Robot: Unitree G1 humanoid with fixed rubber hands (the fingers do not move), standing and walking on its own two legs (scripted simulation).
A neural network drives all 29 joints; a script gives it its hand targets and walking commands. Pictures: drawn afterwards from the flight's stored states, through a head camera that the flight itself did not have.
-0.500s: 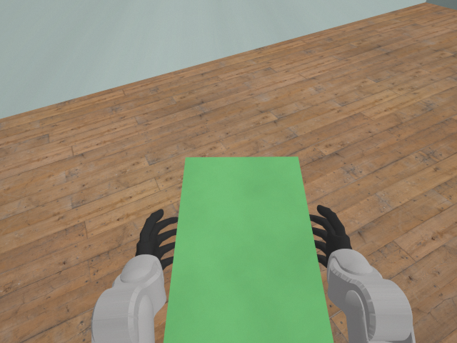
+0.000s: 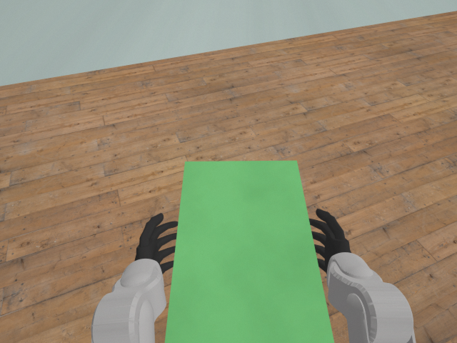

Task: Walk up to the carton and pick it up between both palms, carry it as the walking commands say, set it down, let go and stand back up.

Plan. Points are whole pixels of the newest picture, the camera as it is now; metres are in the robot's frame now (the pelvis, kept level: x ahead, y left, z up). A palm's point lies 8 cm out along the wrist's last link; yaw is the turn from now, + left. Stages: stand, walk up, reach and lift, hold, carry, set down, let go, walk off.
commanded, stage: carry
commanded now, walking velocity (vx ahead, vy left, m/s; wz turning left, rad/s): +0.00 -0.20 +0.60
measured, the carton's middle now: (241, 268) +0.26 +0.01 +0.01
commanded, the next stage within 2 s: none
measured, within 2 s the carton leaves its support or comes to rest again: neither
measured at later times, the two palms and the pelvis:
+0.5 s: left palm out of the picture +0.14 +0.15 +0.08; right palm (333, 285) +0.21 -0.11 +0.08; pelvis -0.06 -0.04 +0.00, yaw +16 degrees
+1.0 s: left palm out of the picture +0.06 +0.13 +0.07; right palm (323, 284) +0.21 -0.10 +0.06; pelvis -0.07 -0.13 -0.01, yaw +36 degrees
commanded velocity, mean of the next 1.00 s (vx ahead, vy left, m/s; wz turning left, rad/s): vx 0.00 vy -0.20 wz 0.60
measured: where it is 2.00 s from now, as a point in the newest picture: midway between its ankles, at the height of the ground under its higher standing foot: outside the picture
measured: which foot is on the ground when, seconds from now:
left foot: down 0.00-0.34, up 0.36-0.60, down 0.62-0.90, up 0.92-1.00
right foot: up 0.00-0.32, down 0.34-0.64, up 0.66-0.88, down 0.90-1.00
